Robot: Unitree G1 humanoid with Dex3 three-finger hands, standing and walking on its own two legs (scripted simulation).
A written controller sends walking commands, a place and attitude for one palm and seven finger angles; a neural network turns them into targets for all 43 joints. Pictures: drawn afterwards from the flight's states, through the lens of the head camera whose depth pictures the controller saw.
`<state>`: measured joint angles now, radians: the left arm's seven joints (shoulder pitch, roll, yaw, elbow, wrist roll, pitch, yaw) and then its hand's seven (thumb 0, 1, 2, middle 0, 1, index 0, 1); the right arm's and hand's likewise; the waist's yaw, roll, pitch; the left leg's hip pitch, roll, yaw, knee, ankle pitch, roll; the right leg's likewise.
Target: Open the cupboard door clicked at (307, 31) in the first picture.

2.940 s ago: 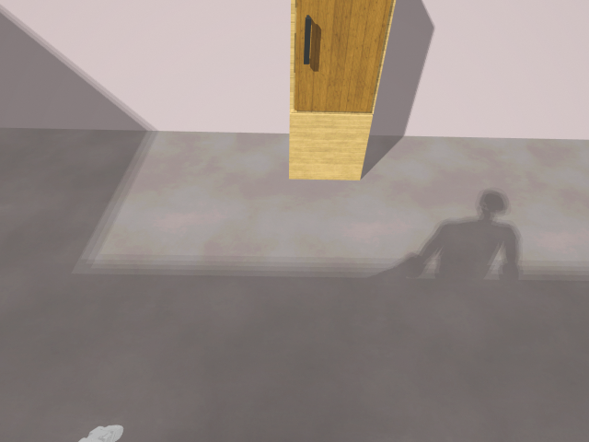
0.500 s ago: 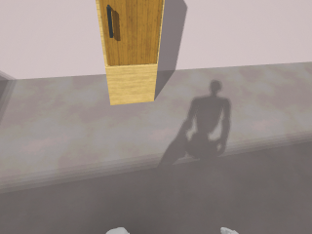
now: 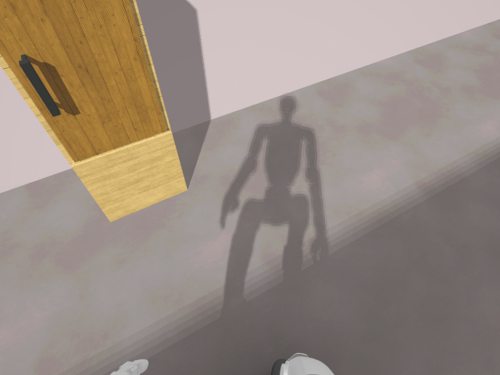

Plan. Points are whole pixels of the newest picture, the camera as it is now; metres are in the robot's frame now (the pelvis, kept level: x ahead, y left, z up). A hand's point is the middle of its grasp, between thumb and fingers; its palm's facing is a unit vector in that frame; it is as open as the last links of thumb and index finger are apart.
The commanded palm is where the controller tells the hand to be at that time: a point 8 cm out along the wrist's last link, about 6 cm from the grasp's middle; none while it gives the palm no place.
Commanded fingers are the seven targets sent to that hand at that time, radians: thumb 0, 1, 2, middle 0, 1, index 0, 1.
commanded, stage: walk to a spot facing it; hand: left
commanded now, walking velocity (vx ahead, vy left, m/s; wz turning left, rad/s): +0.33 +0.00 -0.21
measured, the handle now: (40, 86) +0.82 +0.58 -0.02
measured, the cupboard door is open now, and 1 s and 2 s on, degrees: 0 0 0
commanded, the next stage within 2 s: turn to face it in 0.12 s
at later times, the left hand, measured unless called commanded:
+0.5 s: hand (160, 365) +0.17 +0.17 -0.18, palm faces +0.15 -0.98 -0.13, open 7.3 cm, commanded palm none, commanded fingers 0.00 0.90 0.90 -0.20 -0.30 -0.20 -0.30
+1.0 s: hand (135, 299) +0.28 +0.23 -0.13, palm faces +0.30 -0.91 -0.28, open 7.4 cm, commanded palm none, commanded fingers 0.00 0.90 0.90 -0.20 -0.30 -0.20 -0.30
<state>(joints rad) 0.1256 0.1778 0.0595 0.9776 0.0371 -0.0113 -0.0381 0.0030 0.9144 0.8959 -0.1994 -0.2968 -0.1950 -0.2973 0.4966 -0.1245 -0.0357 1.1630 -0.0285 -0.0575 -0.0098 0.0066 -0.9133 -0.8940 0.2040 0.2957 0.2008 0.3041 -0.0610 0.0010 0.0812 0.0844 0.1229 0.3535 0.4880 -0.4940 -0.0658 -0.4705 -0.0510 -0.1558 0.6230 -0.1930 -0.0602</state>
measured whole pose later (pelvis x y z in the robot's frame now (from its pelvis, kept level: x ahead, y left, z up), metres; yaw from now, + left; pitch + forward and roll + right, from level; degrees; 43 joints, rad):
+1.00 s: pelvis +0.23 +0.00 +0.02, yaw +17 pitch +0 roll +0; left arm 0.15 0.23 0.07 0.92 0.02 0.04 0.03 0.00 0.91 0.90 -0.20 -0.30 -0.20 -0.30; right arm 0.24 -0.20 -0.06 0.96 -0.03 0.03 0.00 0.01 -0.91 -0.89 0.21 0.30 0.20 0.30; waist -0.05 0.02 0.04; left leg -0.33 -0.05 -0.03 0.46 -0.14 0.04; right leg -0.38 -0.04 -0.02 0.81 -0.42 0.08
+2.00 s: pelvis +0.30 +0.08 +0.02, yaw +28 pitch -1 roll +1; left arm 0.23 0.20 0.06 1.06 0.03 -0.01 -0.01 0.00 0.92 0.90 -0.20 -0.30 -0.20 -0.30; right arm 0.39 -0.16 -0.03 1.10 -0.02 -0.06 -0.03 -0.01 -0.94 -0.89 0.20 0.30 0.20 0.30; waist 0.00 -0.06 0.02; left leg 0.04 -0.03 0.14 0.29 -0.31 0.04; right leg -0.58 -0.11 -0.07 1.03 -0.21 0.02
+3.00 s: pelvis +0.42 +0.12 +0.02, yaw +23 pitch +0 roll +0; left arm 0.24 0.21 0.05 1.04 0.02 0.05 0.02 0.00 0.91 0.90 -0.20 -0.30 -0.20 -0.30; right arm 0.15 -0.15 -0.04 1.00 -0.03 0.02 -0.02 0.00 -0.92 -0.89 0.21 0.30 0.20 0.30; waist -0.01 -0.01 0.05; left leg -0.31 0.07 0.10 0.44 -0.12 0.00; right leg -0.24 -0.04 -0.02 0.72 -0.48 0.03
